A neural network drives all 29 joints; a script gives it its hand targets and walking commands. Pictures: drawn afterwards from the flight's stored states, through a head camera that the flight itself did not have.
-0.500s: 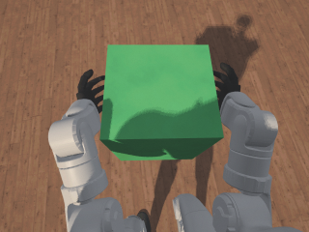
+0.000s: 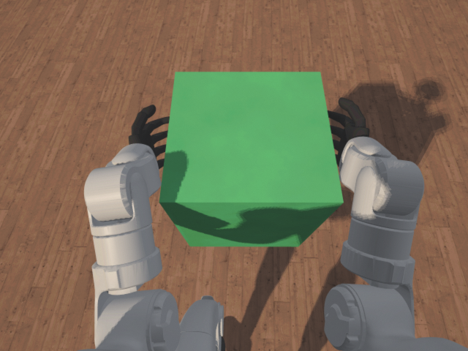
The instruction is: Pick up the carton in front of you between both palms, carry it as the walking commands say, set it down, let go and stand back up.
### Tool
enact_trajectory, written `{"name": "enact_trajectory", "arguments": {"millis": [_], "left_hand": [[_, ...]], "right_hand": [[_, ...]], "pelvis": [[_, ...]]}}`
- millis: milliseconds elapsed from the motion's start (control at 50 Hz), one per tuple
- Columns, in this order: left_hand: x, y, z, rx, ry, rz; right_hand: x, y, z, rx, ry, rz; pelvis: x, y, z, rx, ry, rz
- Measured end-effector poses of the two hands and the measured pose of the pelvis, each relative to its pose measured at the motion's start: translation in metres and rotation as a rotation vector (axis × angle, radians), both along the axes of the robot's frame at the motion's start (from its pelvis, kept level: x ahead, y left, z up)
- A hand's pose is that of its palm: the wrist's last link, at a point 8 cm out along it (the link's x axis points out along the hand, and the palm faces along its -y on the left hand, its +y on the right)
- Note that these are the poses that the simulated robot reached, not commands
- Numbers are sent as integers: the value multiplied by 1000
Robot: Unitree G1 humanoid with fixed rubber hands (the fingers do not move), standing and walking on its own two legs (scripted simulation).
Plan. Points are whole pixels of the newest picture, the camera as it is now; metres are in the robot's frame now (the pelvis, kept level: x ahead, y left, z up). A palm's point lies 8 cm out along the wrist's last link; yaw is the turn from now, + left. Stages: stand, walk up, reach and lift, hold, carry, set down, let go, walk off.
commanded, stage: carry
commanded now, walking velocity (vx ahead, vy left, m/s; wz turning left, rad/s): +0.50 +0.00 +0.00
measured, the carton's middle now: (245, 171) +0.37 +0.03 +0.08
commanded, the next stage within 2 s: none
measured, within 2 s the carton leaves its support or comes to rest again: neither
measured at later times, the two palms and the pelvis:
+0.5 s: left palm (187, 13) +0.68 +0.15 +0.19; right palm (341, 9) +0.67 -0.15 +0.20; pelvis +0.32 +0.02 +0.03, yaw +0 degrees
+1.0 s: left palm out of the picture +1.01 +0.16 +0.22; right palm out of the picture +0.99 -0.14 +0.23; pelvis +0.65 +0.02 +0.06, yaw -1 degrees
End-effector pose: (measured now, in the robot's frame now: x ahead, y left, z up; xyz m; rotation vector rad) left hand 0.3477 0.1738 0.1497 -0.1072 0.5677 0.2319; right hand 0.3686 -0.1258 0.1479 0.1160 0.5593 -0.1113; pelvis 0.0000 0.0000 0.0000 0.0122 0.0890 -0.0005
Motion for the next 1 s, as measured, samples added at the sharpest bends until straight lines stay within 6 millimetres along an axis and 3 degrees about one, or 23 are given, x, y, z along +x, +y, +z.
{"name": "enact_trajectory", "arguments": {"millis": [80,160,280,400,500,580,700,800,900,1000], "left_hand": [[64,-3,15,7,-34,-47],[132,-8,9,1,-20,-114],[203,-22,-3,-27,107,-161],[270,-23,23,-46,5,-134],[331,-21,43,-22,-43,-98],[380,-19,45,19,-26,-55],[433,-12,36,-1,101,-9],[498,-11,58,-5,32,-13],[575,-11,78,-2,-26,-56],[658,-15,72,-7,-5,-138]], "right_hand": [[50,-4,13,-14,-36,-35],[100,-8,14,-55,-20,-83],[150,-20,0,-32,108,-141],[226,-22,31,-20,6,-135],[302,-21,52,-20,-41,-84],[369,-20,48,-22,-26,-17],[441,-10,41,-1,100,25],[500,-10,60,14,33,5],[563,-11,79,-4,-26,-26],[623,-15,80,-55,-3,-86]], "pelvis": [[59,12,-1,-2,5,-8],[120,28,-10,26,-14,-15],[183,40,15,-5,-14,-17],[248,34,32,-14,-3,-17],[320,17,32,-17,5,-7],[380,-1,25,-50,-18,6],[445,-13,50,-15,-12,-1],[500,-9,63,-7,-5,0],[572,4,65,-7,2,-8],[646,25,57,19,-22,-17]]}}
